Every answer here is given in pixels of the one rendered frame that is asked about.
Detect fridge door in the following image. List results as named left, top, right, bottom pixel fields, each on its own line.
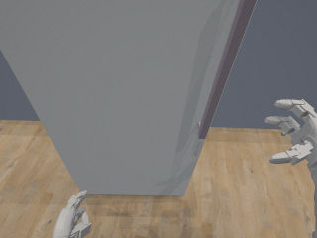
left=0, top=0, right=258, bottom=196

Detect right robot forearm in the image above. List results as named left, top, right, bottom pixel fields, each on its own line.
left=307, top=155, right=317, bottom=238

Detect robot left hand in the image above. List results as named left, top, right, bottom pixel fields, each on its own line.
left=52, top=190, right=92, bottom=238

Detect robot right hand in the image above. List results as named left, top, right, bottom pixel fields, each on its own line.
left=264, top=99, right=317, bottom=165

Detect handle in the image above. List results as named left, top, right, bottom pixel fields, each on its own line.
left=197, top=0, right=257, bottom=139

